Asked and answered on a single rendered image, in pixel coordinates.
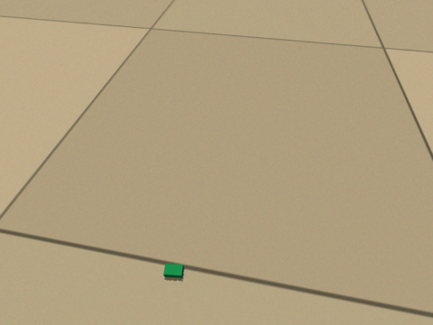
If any small box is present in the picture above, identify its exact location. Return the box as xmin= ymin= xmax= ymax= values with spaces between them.
xmin=164 ymin=263 xmax=184 ymax=278

